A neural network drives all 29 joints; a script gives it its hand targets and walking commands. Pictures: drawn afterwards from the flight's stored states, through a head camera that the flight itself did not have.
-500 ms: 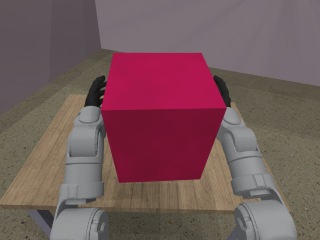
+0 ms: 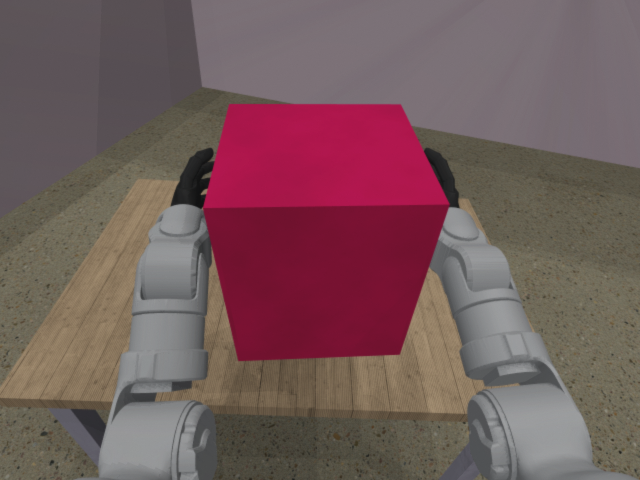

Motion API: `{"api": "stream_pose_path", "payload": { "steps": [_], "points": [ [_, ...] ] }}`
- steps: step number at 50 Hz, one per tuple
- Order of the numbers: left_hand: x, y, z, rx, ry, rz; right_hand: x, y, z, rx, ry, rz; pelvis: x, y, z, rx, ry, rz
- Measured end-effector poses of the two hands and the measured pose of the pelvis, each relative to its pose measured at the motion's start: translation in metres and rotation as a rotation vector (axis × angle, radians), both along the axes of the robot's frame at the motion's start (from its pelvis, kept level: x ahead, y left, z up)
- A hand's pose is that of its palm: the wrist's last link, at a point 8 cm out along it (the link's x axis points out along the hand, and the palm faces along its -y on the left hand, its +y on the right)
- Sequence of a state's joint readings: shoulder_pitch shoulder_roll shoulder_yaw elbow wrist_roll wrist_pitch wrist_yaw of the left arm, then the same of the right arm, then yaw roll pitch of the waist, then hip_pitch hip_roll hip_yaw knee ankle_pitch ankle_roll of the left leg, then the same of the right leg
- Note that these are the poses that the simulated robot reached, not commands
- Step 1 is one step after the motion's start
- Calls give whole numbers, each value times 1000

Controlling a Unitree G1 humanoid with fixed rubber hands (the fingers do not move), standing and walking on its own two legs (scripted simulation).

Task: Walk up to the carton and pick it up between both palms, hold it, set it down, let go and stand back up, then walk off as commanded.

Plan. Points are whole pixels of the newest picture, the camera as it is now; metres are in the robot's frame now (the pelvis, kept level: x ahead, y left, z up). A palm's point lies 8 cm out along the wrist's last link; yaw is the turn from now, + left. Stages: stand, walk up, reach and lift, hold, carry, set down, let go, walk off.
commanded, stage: hold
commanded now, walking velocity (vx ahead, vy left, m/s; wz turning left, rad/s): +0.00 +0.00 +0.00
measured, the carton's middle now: (318, 234) +0.37 +0.00 +0.16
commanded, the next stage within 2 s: none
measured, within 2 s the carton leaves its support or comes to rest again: neither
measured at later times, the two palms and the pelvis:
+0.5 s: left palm (188, 212) +0.37 +0.15 +0.20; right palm (440, 214) +0.37 -0.15 +0.20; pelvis +0.01 +0.01 +0.00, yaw +0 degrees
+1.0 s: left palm (185, 210) +0.37 +0.15 +0.20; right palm (439, 208) +0.37 -0.15 +0.21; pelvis +0.01 +0.00 +0.00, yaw +0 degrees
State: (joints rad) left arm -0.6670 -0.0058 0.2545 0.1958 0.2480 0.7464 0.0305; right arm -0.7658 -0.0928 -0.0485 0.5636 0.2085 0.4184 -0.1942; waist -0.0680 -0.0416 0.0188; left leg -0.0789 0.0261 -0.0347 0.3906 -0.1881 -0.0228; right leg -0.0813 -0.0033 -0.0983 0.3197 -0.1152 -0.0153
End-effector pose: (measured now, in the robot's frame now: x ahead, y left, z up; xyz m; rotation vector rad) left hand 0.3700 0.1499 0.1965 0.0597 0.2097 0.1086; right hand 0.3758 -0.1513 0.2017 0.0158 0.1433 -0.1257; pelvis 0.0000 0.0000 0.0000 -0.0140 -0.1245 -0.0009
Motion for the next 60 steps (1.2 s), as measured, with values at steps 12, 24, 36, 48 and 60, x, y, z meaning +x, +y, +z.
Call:
{"api": "stream_pose_path", "payload": {
  "steps": [12,24,36,48,60],
  "points": [
    [0,3,4,-23,-21,2,-1,3,6,21,-19,-8,9,0,0,-4,-6,10],
    [0,2,-1,-17,-26,-16,-6,2,0,4,-23,-20,8,6,0,-7,-8,-4],
    [5,0,-4,-9,24,-2,2,0,-6,19,25,-13,4,8,0,-1,-6,-16],
    [-4,3,6,-14,-56,13,-3,4,6,31,-55,-1,9,3,0,-9,8,4],
    [0,0,-7,-26,20,-8,-2,0,-3,-3,22,-13,6,1,0,0,-12,-3]
  ]
}}
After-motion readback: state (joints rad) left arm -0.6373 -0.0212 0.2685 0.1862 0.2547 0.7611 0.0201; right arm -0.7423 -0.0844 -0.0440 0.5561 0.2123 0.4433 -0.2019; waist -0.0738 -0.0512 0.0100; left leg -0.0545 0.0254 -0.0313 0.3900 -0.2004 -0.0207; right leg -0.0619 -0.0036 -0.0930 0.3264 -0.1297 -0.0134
